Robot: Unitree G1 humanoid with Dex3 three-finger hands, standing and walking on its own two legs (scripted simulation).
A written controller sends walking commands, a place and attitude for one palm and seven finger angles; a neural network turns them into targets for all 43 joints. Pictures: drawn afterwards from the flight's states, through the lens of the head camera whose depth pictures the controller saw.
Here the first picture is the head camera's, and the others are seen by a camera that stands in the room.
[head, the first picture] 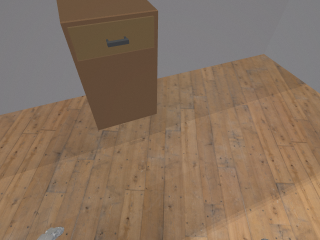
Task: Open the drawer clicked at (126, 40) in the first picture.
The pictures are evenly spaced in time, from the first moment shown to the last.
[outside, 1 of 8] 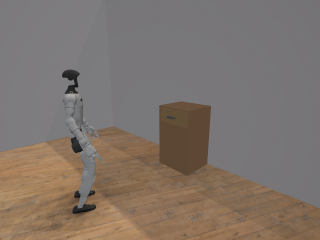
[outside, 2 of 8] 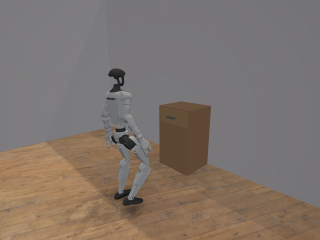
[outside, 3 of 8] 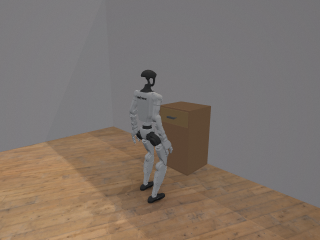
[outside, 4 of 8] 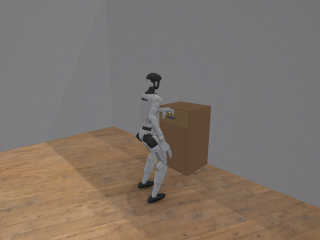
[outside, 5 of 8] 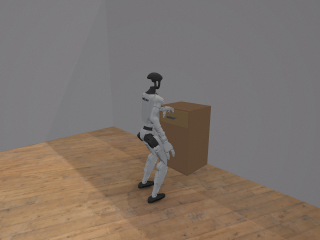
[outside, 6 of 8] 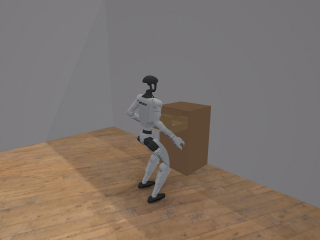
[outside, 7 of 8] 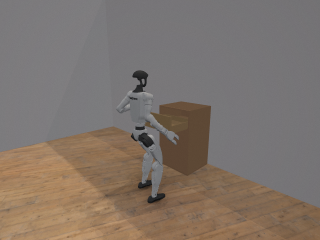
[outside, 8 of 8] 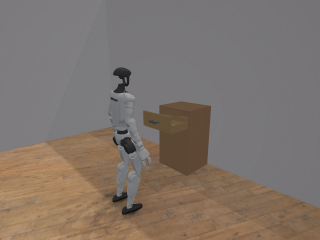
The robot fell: no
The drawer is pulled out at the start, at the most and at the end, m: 0.00 0.30 0.30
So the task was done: yes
